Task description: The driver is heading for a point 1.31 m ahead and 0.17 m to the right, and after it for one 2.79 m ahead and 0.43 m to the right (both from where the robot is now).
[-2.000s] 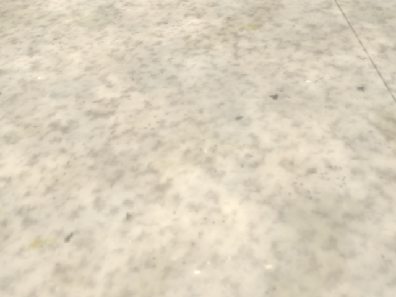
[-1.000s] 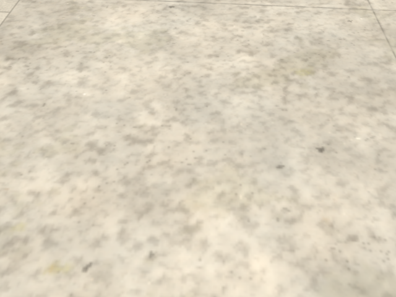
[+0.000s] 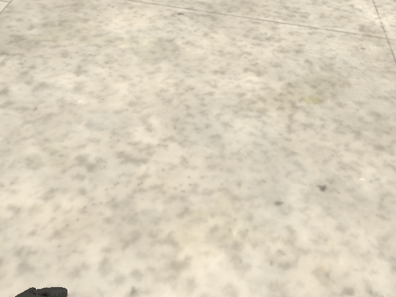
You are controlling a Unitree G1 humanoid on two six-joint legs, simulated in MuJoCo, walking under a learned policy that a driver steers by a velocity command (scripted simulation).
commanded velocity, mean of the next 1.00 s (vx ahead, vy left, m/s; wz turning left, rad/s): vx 0.42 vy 0.00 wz -0.22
